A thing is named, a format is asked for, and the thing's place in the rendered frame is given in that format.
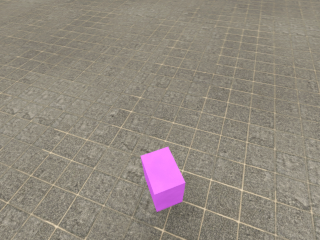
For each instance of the carton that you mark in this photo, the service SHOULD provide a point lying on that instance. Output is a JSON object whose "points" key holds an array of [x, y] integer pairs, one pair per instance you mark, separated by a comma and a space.
{"points": [[164, 179]]}

